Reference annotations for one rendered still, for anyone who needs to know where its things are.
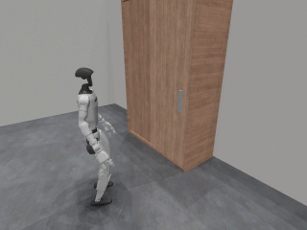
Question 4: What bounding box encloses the robot right upper arm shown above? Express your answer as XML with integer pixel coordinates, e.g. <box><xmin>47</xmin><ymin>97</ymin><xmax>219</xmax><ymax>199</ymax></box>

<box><xmin>78</xmin><ymin>95</ymin><xmax>90</xmax><ymax>129</ymax></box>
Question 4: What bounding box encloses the right robot shin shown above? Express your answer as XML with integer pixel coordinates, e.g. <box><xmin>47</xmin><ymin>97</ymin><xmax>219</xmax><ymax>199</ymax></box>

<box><xmin>95</xmin><ymin>172</ymin><xmax>111</xmax><ymax>201</ymax></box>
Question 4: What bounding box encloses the handle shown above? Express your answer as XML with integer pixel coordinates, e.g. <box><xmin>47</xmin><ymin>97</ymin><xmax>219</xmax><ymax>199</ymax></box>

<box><xmin>177</xmin><ymin>90</ymin><xmax>184</xmax><ymax>112</ymax></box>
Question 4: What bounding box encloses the humanoid robot torso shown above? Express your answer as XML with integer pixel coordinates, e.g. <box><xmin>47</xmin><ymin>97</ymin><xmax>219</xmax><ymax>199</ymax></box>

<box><xmin>77</xmin><ymin>91</ymin><xmax>101</xmax><ymax>144</ymax></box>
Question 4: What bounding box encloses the robot right forearm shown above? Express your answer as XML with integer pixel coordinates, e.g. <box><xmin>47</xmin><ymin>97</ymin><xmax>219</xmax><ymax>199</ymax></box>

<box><xmin>80</xmin><ymin>123</ymin><xmax>103</xmax><ymax>153</ymax></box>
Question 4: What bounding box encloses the robot left forearm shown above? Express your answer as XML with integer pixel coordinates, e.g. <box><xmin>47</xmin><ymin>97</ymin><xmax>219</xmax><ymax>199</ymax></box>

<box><xmin>98</xmin><ymin>113</ymin><xmax>106</xmax><ymax>125</ymax></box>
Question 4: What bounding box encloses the right robot hand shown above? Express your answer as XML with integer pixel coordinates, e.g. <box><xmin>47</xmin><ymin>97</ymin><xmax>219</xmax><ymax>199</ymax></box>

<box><xmin>97</xmin><ymin>150</ymin><xmax>115</xmax><ymax>172</ymax></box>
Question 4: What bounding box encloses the wardrobe door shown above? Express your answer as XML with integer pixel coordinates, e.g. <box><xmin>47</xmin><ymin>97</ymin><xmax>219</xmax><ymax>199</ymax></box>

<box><xmin>125</xmin><ymin>0</ymin><xmax>151</xmax><ymax>142</ymax></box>
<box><xmin>150</xmin><ymin>0</ymin><xmax>196</xmax><ymax>169</ymax></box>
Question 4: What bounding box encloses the left robot hand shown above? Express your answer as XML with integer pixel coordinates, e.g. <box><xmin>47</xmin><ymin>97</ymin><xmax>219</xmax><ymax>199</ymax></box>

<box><xmin>103</xmin><ymin>122</ymin><xmax>116</xmax><ymax>136</ymax></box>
